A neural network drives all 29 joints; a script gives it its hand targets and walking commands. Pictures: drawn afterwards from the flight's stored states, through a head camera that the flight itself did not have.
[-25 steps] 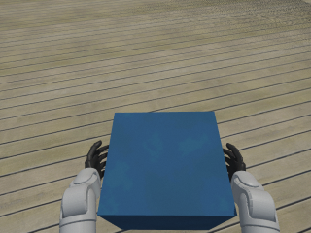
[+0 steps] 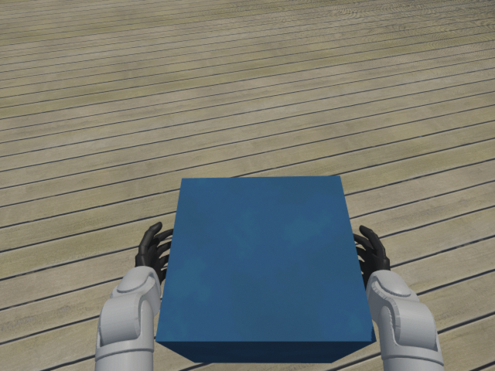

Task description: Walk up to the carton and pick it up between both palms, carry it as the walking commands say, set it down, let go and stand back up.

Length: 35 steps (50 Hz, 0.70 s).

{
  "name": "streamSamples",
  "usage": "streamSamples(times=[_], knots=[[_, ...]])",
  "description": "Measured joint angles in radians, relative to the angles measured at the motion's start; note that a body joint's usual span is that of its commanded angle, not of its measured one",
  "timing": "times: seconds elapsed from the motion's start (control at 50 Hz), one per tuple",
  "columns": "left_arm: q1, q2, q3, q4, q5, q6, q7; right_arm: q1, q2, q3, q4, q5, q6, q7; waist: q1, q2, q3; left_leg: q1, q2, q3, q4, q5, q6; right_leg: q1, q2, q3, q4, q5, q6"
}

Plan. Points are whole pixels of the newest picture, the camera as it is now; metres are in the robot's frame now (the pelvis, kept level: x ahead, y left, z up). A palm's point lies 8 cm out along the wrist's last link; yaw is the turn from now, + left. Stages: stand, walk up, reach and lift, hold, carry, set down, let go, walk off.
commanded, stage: carry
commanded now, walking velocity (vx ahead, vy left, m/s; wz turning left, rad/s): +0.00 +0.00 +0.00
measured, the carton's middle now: (261, 276) +0.29 -0.01 -0.04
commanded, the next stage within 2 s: none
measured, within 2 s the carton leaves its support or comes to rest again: neither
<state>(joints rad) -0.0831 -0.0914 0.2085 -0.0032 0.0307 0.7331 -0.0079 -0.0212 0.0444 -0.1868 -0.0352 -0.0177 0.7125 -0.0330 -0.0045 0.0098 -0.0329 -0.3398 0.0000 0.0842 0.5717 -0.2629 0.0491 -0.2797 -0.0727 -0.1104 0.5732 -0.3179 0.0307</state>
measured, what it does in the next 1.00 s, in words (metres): stands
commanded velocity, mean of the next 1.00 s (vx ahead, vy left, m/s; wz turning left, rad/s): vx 0.00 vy -0.08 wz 0.00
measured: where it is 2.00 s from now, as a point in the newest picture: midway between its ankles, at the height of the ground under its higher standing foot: outside the picture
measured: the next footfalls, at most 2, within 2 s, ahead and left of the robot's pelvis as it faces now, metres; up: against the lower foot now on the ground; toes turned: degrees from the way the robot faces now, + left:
none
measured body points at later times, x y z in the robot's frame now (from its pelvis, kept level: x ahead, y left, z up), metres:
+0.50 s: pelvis +0.00 +0.00 +0.00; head +0.00 +0.00 +0.45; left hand +0.28 +0.17 +0.02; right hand +0.27 -0.19 +0.02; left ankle +0.02 +0.09 -0.73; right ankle -0.01 -0.13 -0.73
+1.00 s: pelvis +0.01 -0.02 +0.00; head +0.01 -0.02 +0.45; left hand +0.26 +0.17 +0.09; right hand +0.27 -0.19 +0.09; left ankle +0.02 +0.09 -0.73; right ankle -0.01 -0.13 -0.73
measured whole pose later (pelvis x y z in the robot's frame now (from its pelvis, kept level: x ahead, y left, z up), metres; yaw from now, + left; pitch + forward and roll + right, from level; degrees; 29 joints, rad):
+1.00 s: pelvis +0.01 -0.02 +0.00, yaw +0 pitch +2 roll +1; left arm 0.02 -0.09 0.20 -0.56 0.03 1.14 0.01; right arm -0.03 0.11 -0.17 -0.50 -0.01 1.15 -0.03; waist 0.00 0.01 -0.06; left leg -0.34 0.01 0.07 0.57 -0.27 0.03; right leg -0.29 -0.07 -0.12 0.60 -0.35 0.01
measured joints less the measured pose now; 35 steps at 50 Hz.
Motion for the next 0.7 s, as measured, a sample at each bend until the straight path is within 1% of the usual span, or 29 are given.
streamSamples(times=[0.26, 0.46, 0.64, 0.68, 0.7], knots=[[-0.001, 0.0, 0.0, 0.003, 0.001, -0.009, -0.001, -0.005, -0.001, 0.0, 0.002, 0.0, -0.003, 0.001, 0.0, 0.0, -0.002, 0.0, 0.0, 0.0, 0.0, 0.0, -0.001, 0.0, 0.0, 0.0, 0.0, 0.0, 0.0], [-0.003, 0.001, 0.0, 0.038, 0.007, -0.041, -0.004, -0.008, -0.005, 0.0, 0.036, -0.004, -0.032, 0.004, 0.0, 0.0, -0.007, 0.0, 0.0, 0.0, 0.0, 0.003, -0.001, 0.0, 0.0, 0.0, 0.0, 0.004, 0.0], [-0.004, 0.002, 0.0, 0.046, 0.009, -0.043, -0.005, -0.011, -0.006, 0.0, 0.045, -0.005, -0.033, 0.004, 0.0, 0.0, -0.006, 0.0, 0.0, 0.0, 0.0, 0.001, -0.001, 0.0, 0.0, 0.0, 0.0, 0.002, 0.0], [-0.002, 0.002, -0.001, 0.026, 0.009, -0.035, -0.005, -0.011, -0.003, 0.0, 0.028, -0.005, -0.026, 0.004, 0.0, 0.0, -0.002, 0.0, 0.0, 0.0, 0.0, 0.001, -0.001, 0.0, 0.0, 0.0, 0.0, 0.001, 0.0], [0.001, 0.002, -0.002, -0.009, 0.009, -0.02, -0.005, -0.011, 0.002, 0.0, -0.002, -0.005, -0.012, 0.005, 0.0, 0.0, 0.003, 0.0, 0.0, 0.0, 0.0, 0.001, -0.001, -0.001, 0.0, 0.0, 0.002, 0.001, 0.0]])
